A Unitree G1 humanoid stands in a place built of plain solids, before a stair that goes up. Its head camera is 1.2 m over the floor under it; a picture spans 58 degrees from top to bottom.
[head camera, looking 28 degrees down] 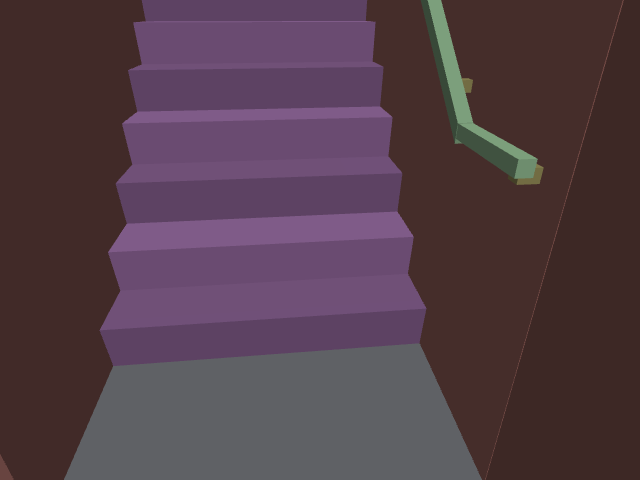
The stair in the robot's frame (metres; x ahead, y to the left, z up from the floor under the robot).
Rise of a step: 0.19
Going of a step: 0.23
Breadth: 1.20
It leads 6 degrees to the left of straight ahead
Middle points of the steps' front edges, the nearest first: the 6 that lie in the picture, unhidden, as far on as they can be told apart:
1.28 0.19 0.19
1.50 0.21 0.38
1.73 0.24 0.57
1.96 0.26 0.76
2.19 0.29 0.95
2.42 0.31 1.15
